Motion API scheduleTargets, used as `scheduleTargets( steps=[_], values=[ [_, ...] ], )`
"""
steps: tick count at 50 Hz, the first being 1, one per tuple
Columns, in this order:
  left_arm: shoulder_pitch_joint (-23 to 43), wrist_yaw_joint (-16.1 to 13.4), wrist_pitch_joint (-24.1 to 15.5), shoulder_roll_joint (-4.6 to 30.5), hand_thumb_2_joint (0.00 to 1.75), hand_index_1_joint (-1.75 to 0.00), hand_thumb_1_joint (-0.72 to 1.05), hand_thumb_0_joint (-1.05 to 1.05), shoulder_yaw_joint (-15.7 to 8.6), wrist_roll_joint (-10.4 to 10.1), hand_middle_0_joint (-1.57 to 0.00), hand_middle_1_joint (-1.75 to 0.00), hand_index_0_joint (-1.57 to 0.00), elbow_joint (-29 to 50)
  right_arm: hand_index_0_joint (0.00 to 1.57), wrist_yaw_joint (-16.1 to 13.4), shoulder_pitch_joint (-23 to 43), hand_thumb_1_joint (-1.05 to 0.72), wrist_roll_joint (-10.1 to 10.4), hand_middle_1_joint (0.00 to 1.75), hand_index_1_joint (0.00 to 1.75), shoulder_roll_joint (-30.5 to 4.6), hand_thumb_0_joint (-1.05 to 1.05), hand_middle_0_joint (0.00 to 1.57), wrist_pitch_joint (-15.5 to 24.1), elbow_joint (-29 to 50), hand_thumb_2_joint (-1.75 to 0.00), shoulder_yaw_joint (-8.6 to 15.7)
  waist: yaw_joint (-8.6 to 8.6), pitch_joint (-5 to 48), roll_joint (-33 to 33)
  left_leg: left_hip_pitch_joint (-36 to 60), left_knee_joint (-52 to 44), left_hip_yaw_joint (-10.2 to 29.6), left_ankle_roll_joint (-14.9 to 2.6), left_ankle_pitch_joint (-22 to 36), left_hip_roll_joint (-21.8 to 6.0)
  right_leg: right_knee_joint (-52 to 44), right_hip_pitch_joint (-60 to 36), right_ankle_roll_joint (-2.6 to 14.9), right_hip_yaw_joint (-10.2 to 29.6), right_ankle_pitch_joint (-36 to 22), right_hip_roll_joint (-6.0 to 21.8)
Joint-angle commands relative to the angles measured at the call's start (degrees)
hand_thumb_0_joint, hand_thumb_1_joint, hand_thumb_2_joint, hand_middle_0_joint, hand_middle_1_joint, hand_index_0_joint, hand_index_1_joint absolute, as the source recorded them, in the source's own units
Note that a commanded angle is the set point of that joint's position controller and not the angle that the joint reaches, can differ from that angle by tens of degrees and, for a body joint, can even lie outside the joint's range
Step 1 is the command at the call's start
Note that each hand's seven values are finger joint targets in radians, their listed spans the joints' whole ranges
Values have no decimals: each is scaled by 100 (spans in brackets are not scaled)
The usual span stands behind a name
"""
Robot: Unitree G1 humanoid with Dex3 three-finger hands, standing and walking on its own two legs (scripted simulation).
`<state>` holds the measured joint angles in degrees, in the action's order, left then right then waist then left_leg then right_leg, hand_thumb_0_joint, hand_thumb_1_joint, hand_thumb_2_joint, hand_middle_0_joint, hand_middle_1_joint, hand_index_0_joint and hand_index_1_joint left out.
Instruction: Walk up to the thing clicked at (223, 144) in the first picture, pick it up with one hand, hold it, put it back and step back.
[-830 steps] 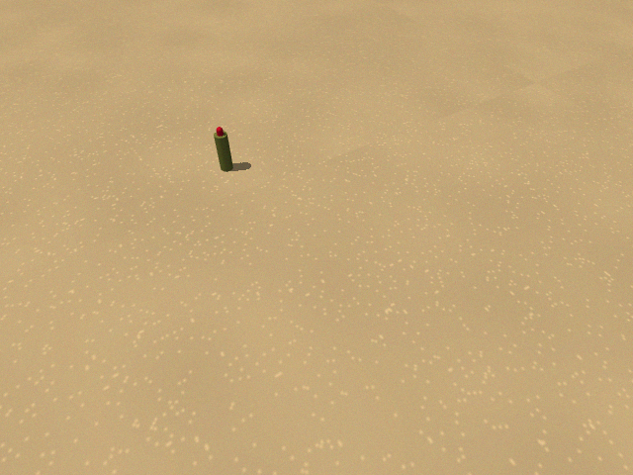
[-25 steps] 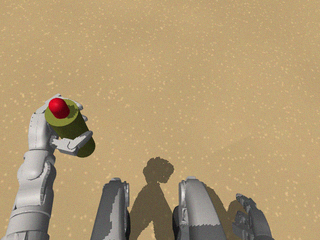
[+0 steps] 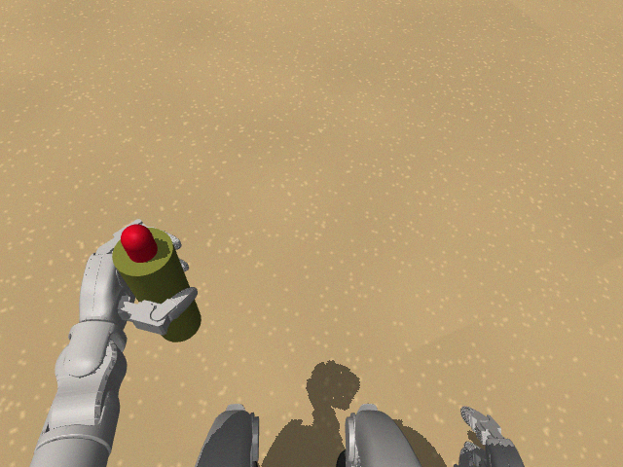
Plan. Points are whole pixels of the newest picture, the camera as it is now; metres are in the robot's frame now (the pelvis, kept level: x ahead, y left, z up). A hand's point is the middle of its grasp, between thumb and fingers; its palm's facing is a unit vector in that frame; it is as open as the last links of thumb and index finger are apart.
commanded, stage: lift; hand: left
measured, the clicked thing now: (160, 285) +0.34 +0.19 +0.01
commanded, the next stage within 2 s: hold in 0.78 s
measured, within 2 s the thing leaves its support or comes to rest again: neither
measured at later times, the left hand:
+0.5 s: hand (161, 260) +0.34 +0.17 +0.07, palm faces +0.05 -1.00 -0.02, open 8.9 cm
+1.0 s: hand (162, 249) +0.34 +0.16 +0.09, palm faces +0.04 -1.00 -0.02, open 8.9 cm
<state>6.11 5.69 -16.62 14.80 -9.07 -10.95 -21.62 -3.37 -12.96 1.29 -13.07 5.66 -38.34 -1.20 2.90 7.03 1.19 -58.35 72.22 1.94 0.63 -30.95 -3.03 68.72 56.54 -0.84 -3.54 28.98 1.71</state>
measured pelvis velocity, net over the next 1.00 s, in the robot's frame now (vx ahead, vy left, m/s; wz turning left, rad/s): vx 0.02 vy -0.01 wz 0.01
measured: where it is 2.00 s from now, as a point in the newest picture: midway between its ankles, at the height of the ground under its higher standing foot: outside the picture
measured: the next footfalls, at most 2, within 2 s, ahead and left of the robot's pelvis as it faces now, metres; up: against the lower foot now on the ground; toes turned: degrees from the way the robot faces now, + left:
none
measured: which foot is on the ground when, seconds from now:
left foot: down 0.00-1.00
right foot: down 0.00-1.00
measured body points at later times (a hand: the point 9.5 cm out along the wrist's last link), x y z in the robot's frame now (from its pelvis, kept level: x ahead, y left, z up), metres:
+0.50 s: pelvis +0.02 -0.01 +0.05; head +0.08 +0.01 +0.49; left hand +0.33 +0.22 +0.07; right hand +0.15 -0.25 -0.06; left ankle +0.04 +0.12 -0.63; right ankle +0.04 -0.14 -0.63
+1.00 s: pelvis +0.02 -0.01 +0.06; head +0.07 +0.00 +0.51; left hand +0.33 +0.22 +0.09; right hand +0.15 -0.26 -0.05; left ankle +0.04 +0.12 -0.63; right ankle +0.04 -0.14 -0.63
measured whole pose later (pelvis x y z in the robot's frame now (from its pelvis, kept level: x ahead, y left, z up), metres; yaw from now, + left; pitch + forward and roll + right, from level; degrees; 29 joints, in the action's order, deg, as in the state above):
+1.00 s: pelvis +0.02 -0.01 +0.06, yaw +0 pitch +7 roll -1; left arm 4.7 7.4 -18.8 12.3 -8.7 -10.4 -25.3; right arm -4.5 -13.8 0.0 -12.3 4.4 -39.2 -1.0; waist 2.6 1.9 0.6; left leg -33.9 52.0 0.5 1.3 -25.1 -3.0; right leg 49.8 33.0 -0.4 -3.0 23.6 1.3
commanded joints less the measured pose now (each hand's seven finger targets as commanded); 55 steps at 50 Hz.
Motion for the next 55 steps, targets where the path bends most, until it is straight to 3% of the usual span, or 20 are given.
scheduleTargets(
  steps=[1,17,18,21,24,28,30,31,35,39,40,44,47,49,52,55],
  values=[
    [2152,-40,-879,944,131,-143,27,0,-460,-223,-127,-144,-130,2176,20,-55,10,-90,-2,30,30,-773,0,20,219,680,-90,288,-70,2199,608,2058,-1491,111,-33,1271,219,-1112,-1165,212,37,-1268,-228],
    [2126,22,-936,870,128,-140,21,0,-463,-213,-123,-141,-125,2049,20,-144,-2,-91,-44,30,30,-664,0,20,234,624,-90,247,-73,1856,468,2740,-2125,-72,-63,1620,251,-1937,-2273,160,140,-1727,-198],
    [2111,48,-953,801,128,-140,21,0,-390,-220,-123,-141,-125,2050,20,-150,1,-90,-54,30,30,-667,0,20,236,630,-90,246,-18,1902,471,2833,-2157,-66,-58,1679,244,-1959,-2341,163,129,-1780,-208],
    [2018,20,-962,855,126,-138,21,0,-547,-254,-121,-139,-123,2015,20,-160,-35,-90,-64,30,30,-658,0,20,224,611,-90,247,-83,1963,384,2878,-2197,-91,-63,1954,250,-2026,-2638,157,134,-2046,-202],
    [2159,64,-1002,791,127,-139,23,0,-382,-225,-121,-139,-124,2040,20,-155,30,-90,-71,30,30,-669,0,20,223,600,-90,246,-36,1635,494,3003,-2363,-60,-39,1891,227,-2078,-2480,178,105,-1930,-224],
    [2147,111,-1011,785,126,-138,24,0,-436,-248,-121,-139,-124,1972,20,-163,-8,-90,-76,30,30,-687,0,20,206,595,-90,274,-54,1695,535,3176,-2464,-66,-23,1882,233,-2193,-2603,173,100,-1917,-213],
    [2112,143,-1016,672,127,-139,23,0,-349,-279,-122,-139,-125,1900,20,-169,15,-90,-69,30,30,-681,0,20,214,604,-90,264,-6,1638,411,3225,-2486,-77,-35,1969,234,-2246,-2723,158,108,-2025,-218],
    [2119,158,-1029,777,127,-140,22,0,-458,-299,-123,-140,-125,1972,20,-168,-18,-91,-80,30,30,-681,0,20,225,582,-90,265,-56,1785,470,3271,-2463,-81,-32,2115,235,-2247,-2834,161,110,-2155,-212],
    [2013,170,-1030,699,126,-138,22,0,-392,-278,-122,-139,-124,1933,20,-176,-30,-90,-91,30,30,-658,0,20,179,577,-90,267,-58,1775,369,3332,-2495,-129,-42,2334,241,-2320,-3039,143,144,-2419,-197],
    [2034,154,-1016,773,128,-139,28,0,-514,-247,-123,-140,-126,1771,20,-166,-63,-90,-112,30,30,-644,0,20,153,546,-90,277,-71,1692,362,3313,-2522,-157,-48,2458,249,-2377,-3159,132,152,-2569,-190],
    [2055,160,-1022,669,127,-139,27,0,-403,-233,-123,-141,-126,1788,20,-161,-44,-90,-105,30,30,-668,0,20,150,565,-90,296,-33,1627,333,3384,-2585,-149,-47,2408,234,-2394,-3112,141,142,-2514,-197],
    [2117,184,-1035,744,128,-139,30,0,-475,-230,-124,-141,-127,1809,20,-165,4,-90,-110,30,30,-680,0,20,112,583,-90,305,-65,1550,313,3425,-2687,-141,-45,2269,242,-2490,-3159,144,132,-2355,-199],
    [2094,161,-1051,661,124,-138,23,0,-451,-248,-120,-138,-121,1764,20,-159,65,-90,-96,30,30,-662,0,20,121,611,-90,291,-68,1394,316,3448,-2798,-159,-44,2047,249,-2569,-3155,141,135,-2154,-196],
    [2158,127,-1063,716,123,-136,23,0,-470,-220,-118,-136,-120,1921,20,-140,8,-90,-116,30,30,-653,0,20,108,589,-90,291,-105,1612,487,3590,-2780,-150,-16,2338,244,-2526,-3245,157,120,-2376,-206],
    [2130,114,-1047,670,123,-136,23,0,-419,-224,-119,-136,-121,1884,20,-143,2,-90,-114,30,30,-664,0,20,112,597,-90,296,-55,1476,302,3557,-2803,-147,-36,2374,240,-2567,-3329,141,122,-2438,-209],
    [2291,106,-1061,641,123,-138,23,0,-344,-199,-121,-137,-122,1921,20,-141,93,-90,-112,30,30,-661,0,20,112,598,-90,300,-44,1324,361,3556,-2918,-134,-33,1990,233,-2660,-3185,151,113,-2065,-217]
  ],
)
